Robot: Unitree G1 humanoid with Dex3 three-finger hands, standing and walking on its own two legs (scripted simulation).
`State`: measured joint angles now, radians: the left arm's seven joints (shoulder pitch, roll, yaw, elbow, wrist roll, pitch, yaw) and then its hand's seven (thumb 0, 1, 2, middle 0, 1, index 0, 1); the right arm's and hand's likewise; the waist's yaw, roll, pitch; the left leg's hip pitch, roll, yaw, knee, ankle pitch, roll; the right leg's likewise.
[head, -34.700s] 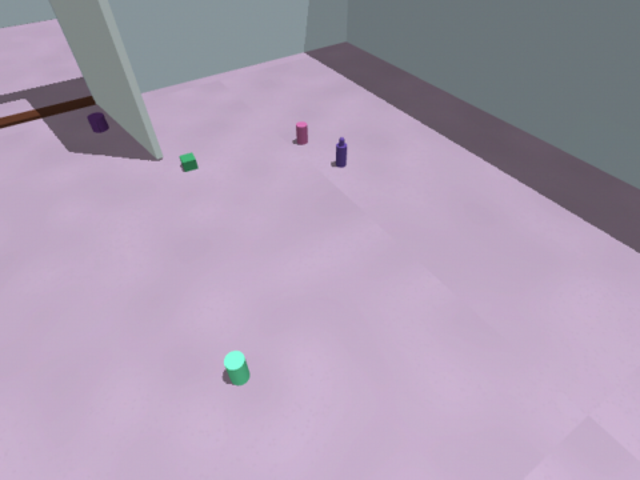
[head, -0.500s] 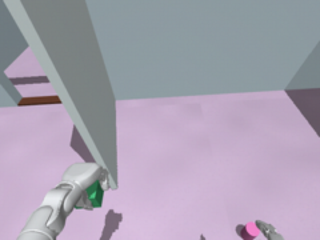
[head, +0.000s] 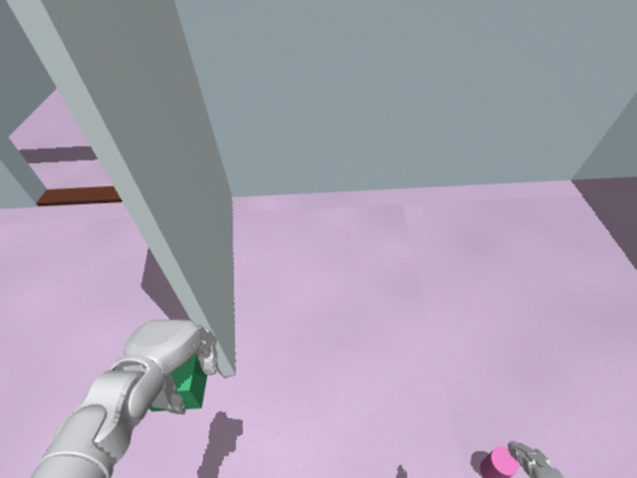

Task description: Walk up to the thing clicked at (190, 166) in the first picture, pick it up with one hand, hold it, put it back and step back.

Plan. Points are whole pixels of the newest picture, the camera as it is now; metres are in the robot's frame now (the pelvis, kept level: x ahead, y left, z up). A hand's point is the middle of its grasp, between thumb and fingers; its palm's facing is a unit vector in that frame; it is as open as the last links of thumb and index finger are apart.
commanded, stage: hold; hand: left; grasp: from above
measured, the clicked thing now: (176, 374) +0.31 +0.24 -0.06
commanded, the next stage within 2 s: crouch in 0.10 s
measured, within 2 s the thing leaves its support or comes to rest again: neither
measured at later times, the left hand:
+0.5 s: hand (183, 387) +0.29 +0.23 -0.06, palm faces -0.45 -0.01 -0.89, open 8.1 cm
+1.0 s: hand (218, 401) +0.36 +0.25 -0.31, palm faces -0.41 +0.08 -0.91, open 8.0 cm
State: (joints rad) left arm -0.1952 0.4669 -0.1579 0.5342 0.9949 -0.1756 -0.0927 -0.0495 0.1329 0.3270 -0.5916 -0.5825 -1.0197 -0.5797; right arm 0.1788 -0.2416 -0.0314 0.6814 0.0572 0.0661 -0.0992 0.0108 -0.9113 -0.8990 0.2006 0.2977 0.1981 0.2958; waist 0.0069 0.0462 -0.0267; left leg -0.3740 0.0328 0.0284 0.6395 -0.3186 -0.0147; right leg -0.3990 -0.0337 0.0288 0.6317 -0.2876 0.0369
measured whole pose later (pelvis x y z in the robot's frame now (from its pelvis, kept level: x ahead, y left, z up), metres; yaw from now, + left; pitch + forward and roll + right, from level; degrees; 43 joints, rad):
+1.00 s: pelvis -0.07 +0.01 -0.20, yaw +0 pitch +30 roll -4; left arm -0.72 0.52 -0.08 1.14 1.22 -0.19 0.29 -0.06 0.12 0.36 -0.60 -0.57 -0.94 -0.58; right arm 0.23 -0.24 -0.08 0.74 -0.04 0.06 -0.02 0.01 -0.92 -0.90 0.20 0.30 0.20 0.30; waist -0.13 0.04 -0.18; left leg -1.61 0.03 -0.04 1.67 -0.60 0.00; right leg -1.59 -0.02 0.02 1.60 -0.54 0.06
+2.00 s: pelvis -0.08 +0.01 -0.40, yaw -3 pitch +34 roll -8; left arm -0.98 0.76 0.06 1.40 1.36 -0.36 0.34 -0.05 0.11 0.41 -0.56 -0.60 -0.95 -0.65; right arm 0.18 -0.27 0.01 0.74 -0.14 0.00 0.13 0.00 -0.93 -0.90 0.20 0.30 0.20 0.30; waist -0.25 -0.01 -0.06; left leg -2.24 -0.01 -0.13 2.33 -0.70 -0.01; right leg -2.19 -0.01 -0.01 2.23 -0.65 0.07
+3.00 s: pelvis -0.07 +0.02 -0.45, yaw -8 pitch +32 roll -12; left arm -1.07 0.93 0.09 1.62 1.46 -0.38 0.50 -0.03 0.10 0.50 -0.50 -0.66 -0.92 -0.76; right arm 0.15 -0.28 0.15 0.72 -0.22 -0.04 0.16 0.00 -0.92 -0.90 0.20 0.30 0.20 0.30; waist -0.34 -0.07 0.03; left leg -2.37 -0.01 -0.19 2.52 -0.72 -0.01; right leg -2.29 0.02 -0.05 2.37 -0.65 0.08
